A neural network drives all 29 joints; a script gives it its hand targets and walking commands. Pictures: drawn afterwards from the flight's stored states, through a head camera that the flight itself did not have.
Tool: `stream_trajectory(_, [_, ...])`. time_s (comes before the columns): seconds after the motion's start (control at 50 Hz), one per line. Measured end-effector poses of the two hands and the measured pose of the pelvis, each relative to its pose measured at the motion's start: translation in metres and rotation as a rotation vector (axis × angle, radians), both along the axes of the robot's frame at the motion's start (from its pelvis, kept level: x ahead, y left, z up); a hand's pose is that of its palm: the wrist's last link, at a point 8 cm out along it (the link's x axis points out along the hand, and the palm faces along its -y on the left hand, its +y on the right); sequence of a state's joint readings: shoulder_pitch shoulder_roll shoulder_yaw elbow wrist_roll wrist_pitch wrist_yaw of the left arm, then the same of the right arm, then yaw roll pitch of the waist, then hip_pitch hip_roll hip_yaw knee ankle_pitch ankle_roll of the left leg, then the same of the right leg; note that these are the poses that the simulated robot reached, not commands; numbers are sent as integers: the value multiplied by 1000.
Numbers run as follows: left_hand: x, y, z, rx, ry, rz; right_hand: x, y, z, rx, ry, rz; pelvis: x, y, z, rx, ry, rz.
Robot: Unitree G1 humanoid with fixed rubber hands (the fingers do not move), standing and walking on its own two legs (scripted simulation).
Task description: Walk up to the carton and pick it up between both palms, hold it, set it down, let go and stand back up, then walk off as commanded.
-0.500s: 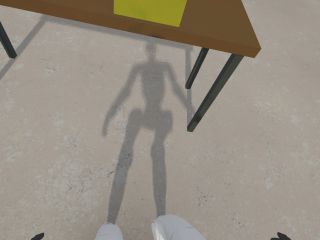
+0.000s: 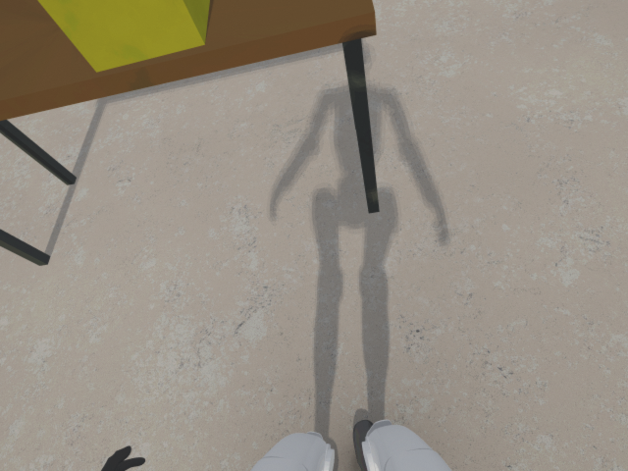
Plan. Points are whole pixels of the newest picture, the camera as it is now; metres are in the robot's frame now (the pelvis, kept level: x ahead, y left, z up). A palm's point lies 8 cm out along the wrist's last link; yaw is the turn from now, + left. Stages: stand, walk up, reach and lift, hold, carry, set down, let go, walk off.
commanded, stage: walk off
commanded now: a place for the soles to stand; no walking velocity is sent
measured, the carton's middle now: out of the picture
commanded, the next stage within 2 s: stand in 0.96 s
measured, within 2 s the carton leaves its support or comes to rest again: neither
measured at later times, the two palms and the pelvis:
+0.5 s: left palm out of the picture -0.08 +0.13 -0.05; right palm out of the picture -0.07 -0.47 -0.23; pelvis -0.13 -0.18 -0.03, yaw +4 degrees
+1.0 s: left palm out of the picture -0.24 +0.19 -0.17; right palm out of the picture -0.38 -0.48 -0.14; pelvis -0.34 -0.13 -0.06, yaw +6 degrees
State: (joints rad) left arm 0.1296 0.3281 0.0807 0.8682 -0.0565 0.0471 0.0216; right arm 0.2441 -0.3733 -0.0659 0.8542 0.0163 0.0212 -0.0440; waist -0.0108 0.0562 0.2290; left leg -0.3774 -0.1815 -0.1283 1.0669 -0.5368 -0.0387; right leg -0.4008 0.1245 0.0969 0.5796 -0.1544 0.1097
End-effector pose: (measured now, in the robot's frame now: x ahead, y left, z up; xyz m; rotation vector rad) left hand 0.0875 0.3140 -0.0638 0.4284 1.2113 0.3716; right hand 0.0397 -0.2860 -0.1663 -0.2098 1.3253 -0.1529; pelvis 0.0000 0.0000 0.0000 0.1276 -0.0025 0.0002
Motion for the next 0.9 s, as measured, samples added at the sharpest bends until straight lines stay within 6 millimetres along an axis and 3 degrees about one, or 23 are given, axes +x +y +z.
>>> stream_trajectory(0.08, [9,-41,-8,-7,-40,-47,-62,-61,24,-66,20,-52,-19,-40,1,-19,-40,-2])
stream_trajectory(0.12, [19,-59,-17,-1,-125,-54,-98,-96,17,-120,62,-84,-27,-60,-16,-60,-87,110])
stream_trajectory(0.16, [17,-81,-16,7,-197,-61,-118,-122,8,-125,131,-119,-34,-81,-24,-37,-100,110])
stream_trajectory(0.2, [1,-99,-16,27,-205,-69,-115,-143,-7,-115,105,-138,-40,-100,-31,-22,-91,58])
stream_trajectory(0.28, [-49,-133,-26,89,-162,-19,-88,-171,-44,-24,-19,-93,-58,-141,-50,-28,-144,28])
stream_trajectory(0.4, [-125,-176,-10,107,-140,87,-77,-182,-63,79,-97,-17,-93,-167,-42,-30,-192,57])
stream_trajectory(0.56, [-190,-182,14,158,-103,112,-128,-192,-62,128,-44,7,-144,-183,-29,-8,-210,70])
stream_trajectory(0.68, [-221,-178,12,107,-135,102,-185,-206,-34,68,-22,-25,-183,-176,-19,-29,-197,77])
stream_trajectory(0.82, [-252,-161,-20,-13,-225,53,-282,-217,17,-65,-14,-75,-242,-156,-18,-72,-193,84])
stream_trajectory(0.86, [-261,-152,-36,-48,-263,35,-316,-218,29,-117,-13,-84,-265,-148,-26,-97,-192,103])
stream_trajectory(0.9, [-269,-139,-60,-69,-318,22,-353,-218,30,-178,-2,-78,-290,-141,-46,-139,-179,143])
